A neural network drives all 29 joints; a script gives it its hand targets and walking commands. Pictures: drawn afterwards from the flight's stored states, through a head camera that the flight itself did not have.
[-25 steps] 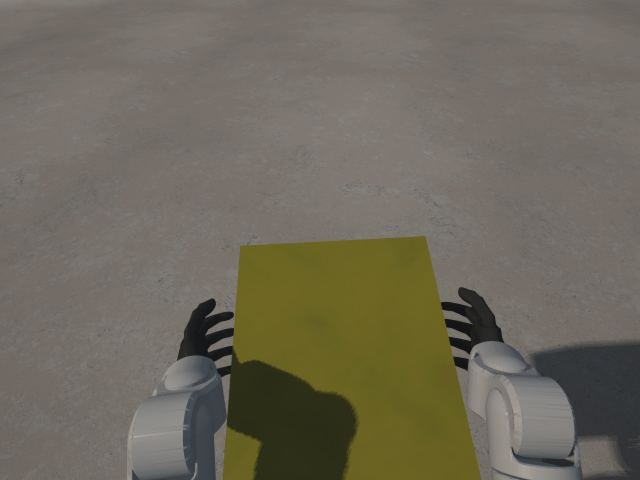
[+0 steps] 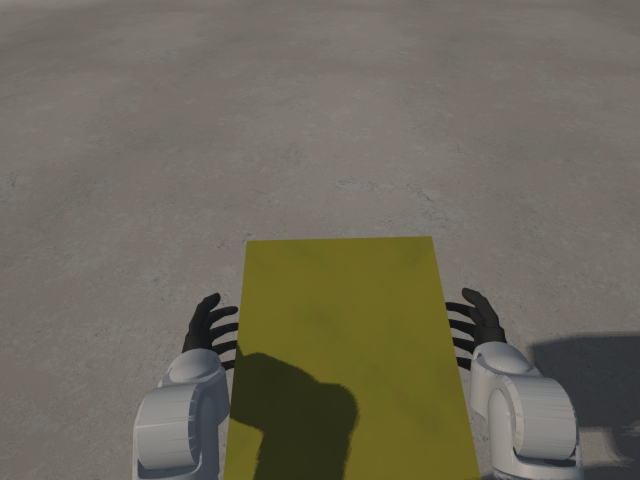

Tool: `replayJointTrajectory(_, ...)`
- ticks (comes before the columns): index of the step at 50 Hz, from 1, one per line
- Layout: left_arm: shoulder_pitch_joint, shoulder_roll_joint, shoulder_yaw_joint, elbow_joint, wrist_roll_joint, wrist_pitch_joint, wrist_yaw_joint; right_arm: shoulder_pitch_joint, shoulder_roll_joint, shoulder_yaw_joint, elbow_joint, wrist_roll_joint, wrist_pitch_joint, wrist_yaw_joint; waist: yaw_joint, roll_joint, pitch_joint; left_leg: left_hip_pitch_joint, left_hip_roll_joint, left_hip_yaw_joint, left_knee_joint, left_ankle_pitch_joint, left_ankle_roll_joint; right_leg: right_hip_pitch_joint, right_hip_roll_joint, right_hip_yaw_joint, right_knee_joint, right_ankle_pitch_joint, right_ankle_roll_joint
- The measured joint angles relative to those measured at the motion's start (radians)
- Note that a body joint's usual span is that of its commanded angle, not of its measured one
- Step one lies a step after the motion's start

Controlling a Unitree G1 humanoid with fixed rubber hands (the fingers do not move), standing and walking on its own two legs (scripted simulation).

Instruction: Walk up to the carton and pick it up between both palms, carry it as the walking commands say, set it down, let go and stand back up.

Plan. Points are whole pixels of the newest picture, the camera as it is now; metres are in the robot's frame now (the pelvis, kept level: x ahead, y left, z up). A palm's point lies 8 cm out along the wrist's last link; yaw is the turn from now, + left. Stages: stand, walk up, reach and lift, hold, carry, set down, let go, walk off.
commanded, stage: carry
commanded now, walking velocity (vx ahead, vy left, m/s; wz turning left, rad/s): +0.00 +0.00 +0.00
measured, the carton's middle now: (342, 365) +0.29 +0.00 +0.02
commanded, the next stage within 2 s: hold in 2.00 s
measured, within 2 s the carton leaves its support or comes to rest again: neither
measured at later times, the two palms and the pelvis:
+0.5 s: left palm (222, 360) +0.25 +0.13 +0.10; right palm (507, 355) +0.25 -0.18 +0.09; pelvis +0.00 -0.02 +0.00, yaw +0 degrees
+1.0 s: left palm (221, 358) +0.27 +0.14 +0.08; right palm (492, 351) +0.27 -0.17 +0.08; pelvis +0.00 -0.02 +0.00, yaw +0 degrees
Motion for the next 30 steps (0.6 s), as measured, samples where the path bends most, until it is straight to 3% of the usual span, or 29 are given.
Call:
replayJointTrajectory(14, 0.007, 0.0, 0.005, -0.001, -0.006, -0.016, -0.006, 0.003, 0.0, 0.009, -0.01, -0.002, -0.003, -0.007, -0.003, 0.018, -0.002, -0.01, 0.03, -0.011, -0.002, 0.006, -0.027, -0.007, 0.03, -0.012, -0.006, -0.001, -0.029)
replayJointTrajectory(30, 0.014, 0.001, 0.002, 0.002, -0.003, -0.024, -0.007, 0.007, 0.0, 0.009, 0.0, -0.001, -0.014, -0.004, -0.001, 0.008, -0.005, -0.01, 0.034, -0.013, 0.003, 0.001, -0.031, -0.008, 0.033, -0.014, 0.001, -0.007, -0.032)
